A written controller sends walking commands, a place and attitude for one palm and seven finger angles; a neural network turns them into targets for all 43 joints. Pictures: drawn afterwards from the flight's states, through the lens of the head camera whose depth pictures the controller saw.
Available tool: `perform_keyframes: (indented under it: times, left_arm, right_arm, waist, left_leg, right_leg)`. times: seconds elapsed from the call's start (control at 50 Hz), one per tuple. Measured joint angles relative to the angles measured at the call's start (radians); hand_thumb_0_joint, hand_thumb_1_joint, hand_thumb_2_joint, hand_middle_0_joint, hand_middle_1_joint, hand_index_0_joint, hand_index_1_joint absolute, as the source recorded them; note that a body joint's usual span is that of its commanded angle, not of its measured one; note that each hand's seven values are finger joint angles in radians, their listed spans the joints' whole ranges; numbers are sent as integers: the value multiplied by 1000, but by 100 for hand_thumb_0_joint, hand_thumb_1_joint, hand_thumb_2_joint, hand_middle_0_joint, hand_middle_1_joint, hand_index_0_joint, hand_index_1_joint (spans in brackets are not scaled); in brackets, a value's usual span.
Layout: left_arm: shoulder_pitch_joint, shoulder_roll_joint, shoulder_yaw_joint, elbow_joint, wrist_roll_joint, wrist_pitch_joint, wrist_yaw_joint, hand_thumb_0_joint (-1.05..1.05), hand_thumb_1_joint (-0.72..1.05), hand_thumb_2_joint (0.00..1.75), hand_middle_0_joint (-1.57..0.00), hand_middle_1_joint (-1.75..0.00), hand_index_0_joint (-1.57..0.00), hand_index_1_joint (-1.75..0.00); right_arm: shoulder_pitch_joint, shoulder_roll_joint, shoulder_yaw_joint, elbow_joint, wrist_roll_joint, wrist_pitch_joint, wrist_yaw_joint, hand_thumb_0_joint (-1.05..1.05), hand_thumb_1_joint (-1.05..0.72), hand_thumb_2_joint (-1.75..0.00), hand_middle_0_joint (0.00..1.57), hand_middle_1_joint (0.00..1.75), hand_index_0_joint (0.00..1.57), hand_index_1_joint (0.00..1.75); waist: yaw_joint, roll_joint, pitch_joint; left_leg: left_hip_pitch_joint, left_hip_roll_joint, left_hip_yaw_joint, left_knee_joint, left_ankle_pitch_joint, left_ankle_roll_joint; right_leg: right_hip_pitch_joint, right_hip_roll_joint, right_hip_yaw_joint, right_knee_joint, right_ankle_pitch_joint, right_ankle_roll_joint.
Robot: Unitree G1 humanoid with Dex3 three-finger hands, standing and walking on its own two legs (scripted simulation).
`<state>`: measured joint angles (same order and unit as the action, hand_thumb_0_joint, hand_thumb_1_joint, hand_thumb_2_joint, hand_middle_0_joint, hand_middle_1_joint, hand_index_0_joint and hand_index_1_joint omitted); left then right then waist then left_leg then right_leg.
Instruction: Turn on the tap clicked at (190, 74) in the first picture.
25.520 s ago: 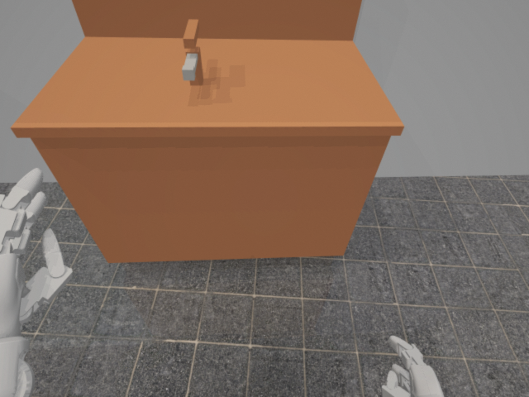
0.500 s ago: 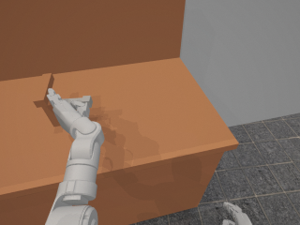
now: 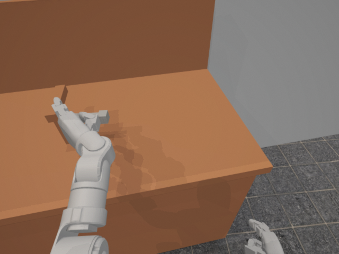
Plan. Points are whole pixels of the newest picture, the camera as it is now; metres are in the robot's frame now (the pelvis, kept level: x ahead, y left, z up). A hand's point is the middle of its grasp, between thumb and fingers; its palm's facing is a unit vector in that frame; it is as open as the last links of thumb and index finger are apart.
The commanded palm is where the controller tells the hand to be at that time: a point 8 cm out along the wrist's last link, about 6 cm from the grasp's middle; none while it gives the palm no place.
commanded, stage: lift the hand up off the lever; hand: left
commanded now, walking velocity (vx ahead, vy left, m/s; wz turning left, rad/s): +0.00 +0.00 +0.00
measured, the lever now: (103, 116) +0.45 +0.24 +0.09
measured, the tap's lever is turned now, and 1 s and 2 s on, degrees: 81 81 81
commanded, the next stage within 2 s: draw the hand back beside the body in 0.58 s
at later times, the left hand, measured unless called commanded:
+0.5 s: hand (99, 114) +0.38 +0.21 +0.17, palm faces +0.76 -0.65 -0.03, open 7.8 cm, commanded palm +0.32 +0.22 +0.17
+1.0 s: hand (99, 137) +0.32 +0.19 +0.15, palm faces +0.31 -0.93 -0.17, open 7.8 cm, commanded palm +0.28 +0.23 +0.17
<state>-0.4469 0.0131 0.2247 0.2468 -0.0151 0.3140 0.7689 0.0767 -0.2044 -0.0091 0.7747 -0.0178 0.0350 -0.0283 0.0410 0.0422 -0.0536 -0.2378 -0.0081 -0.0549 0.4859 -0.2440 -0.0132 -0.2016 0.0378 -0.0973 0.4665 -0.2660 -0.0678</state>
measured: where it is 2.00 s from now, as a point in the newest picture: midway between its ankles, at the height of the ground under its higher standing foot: outside the picture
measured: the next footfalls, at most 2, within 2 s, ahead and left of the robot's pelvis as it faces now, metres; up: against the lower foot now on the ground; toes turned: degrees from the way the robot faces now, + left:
none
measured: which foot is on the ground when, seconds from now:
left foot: down 0.00-1.00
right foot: down 0.00-1.00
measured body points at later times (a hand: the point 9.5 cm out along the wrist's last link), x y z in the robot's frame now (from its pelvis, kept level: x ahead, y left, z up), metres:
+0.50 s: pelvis +0.01 +0.00 +0.00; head -0.01 -0.02 +0.45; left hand +0.33 +0.24 +0.17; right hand +0.21 -0.21 -0.10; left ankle +0.01 +0.13 -0.74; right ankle -0.01 -0.07 -0.74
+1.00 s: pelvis +0.00 -0.01 +0.00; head -0.03 -0.03 +0.45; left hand +0.29 +0.24 +0.16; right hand +0.18 -0.25 -0.08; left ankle +0.01 +0.13 -0.74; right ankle -0.01 -0.07 -0.74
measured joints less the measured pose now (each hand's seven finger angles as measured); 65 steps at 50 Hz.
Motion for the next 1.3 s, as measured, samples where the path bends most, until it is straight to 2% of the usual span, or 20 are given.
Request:
perform_keyframes:
  times: [0.28,0.48,0.7,0.74,0.8,0.84,0.86,0.9,0.92,0.98,1.06,1.16,1.22,1.3]
  left_arm:
    - [-35,-15,-24,-9,-5,46,2,1,90,90,-15,-15,-15,-15]
    - [1,-9,-27,-65,-15,78,-13,1,90,90,-16,-15,-15,-15]
    - [-11,-16,-39,-61,-13,84,-13,1,90,90,-15,-15,-15,-15]
    - [18,7,-70,-95,7,77,-95,1,90,90,-15,-15,-15,-15]
    - [102,68,-113,-185,-8,49,-293,1,90,90,-15,-15,-14,-15]
    - [160,108,-114,-233,-53,44,-406,1,90,90,-15,-15,-15,-15]
    - [188,122,-105,-254,-81,51,-441,1,90,90,-16,-15,-15,-15]
    - [240,140,-76,-297,-122,79,-467,1,89,90,-16,-16,-16,-16]
    - [272,157,-65,-308,-122,62,-485,1,89,90,-17,-16,-16,-16]
    - [388,237,-50,-316,-114,-58,-563,1,89,90,-17,-17,-16,-17]
    - [481,300,-62,-346,-91,-200,-610,1,89,90,-17,-18,-16,-18]
    - [473,302,-90,-347,-70,-330,-624,1,89,90,-17,-19,-17,-19]
    - [483,292,-99,-348,-64,-377,-637,1,89,90,-18,-20,-17,-20]
    - [532,291,-96,-360,-62,-407,-658,1,89,90,-18,-21,-17,-21]
  right_arm:
    - [-23,6,5,9,2,4,5,1,-90,-90,20,30,20,30]
    - [-24,1,6,3,7,17,9,1,-90,-90,20,30,20,30]
    - [-45,-3,5,12,8,6,4,1,-90,-90,20,30,20,30]
    - [-44,-2,14,-8,12,22,-5,1,-90,-90,20,30,20,30]
    - [-27,1,27,-57,27,52,-34,1,-90,-90,20,30,20,30]
    - [-12,-1,36,-85,43,69,-52,1,-90,-90,20,30,21,30]
    - [-3,-3,40,-95,51,75,-60,1,-90,-90,20,30,21,30]
    - [10,-6,43,-107,62,79,-69,1,-90,-90,20,30,20,30]
    - [15,-7,44,-111,57,77,-65,1,-90,-90,20,30,20,30]
    - [42,-16,39,-134,49,51,-45,1,-90,-90,20,30,20,30]
    - [89,-46,22,-137,43,-13,-37,1,-90,-90,20,30,20,30]
    - [99,-59,18,-95,41,-53,-36,1,-90,-90,19,30,20,30]
    - [84,-46,24,-90,38,-58,-32,1,-90,-90,19,30,20,30]
    - [69,-21,33,-108,34,-59,-26,1,-90,-90,20,30,20,30]
  waist:
    - [9,5,7]
    - [15,11,9]
    - [20,6,12]
    - [15,2,19]
    - [5,1,30]
    - [-4,4,32]
    - [-7,6,31]
    - [-13,6,28]
    - [-21,5,30]
    - [-36,1,43]
    - [-17,15,81]
    - [9,24,112]
    - [3,23,116]
    - [-14,23,109]
  left_leg:
    - [21,-3,2,-20,4,2]
    - [49,-1,1,-36,3,0]
    - [46,1,-7,-36,8,-5]
    - [53,-1,-1,-41,9,-4]
    - [80,3,17,-53,10,-1]
    - [100,9,31,-65,10,-1]
    - [109,12,37,-70,10,-2]
    - [122,18,46,-76,11,-3]
    - [126,20,47,-77,11,-4]
    - [134,23,47,-78,14,-6]
    - [149,24,37,-81,22,-5]
    - [160,14,20,-103,47,4]
    - [163,12,22,-118,60,7]
    - [170,14,35,-131,68,9]
  right_leg:
    - [20,-3,2,-17,3,3]
    - [48,0,2,-34,2,1]
    - [47,1,-6,-33,3,-4]
    - [45,-1,0,-24,0,-5]
    - [59,2,18,-21,0,-5]
    - [73,8,32,-29,4,-5]
    - [80,11,38,-36,7,-5]
    - [91,17,47,-46,14,-6]
    - [96,19,48,-48,16,-7]
    - [106,23,48,-54,20,-9]
    - [135,24,39,-80,37,-7]
    - [157,15,23,-114,62,-1]
    - [160,13,25,-130,76,1]
    - [164,15,37,-145,89,5]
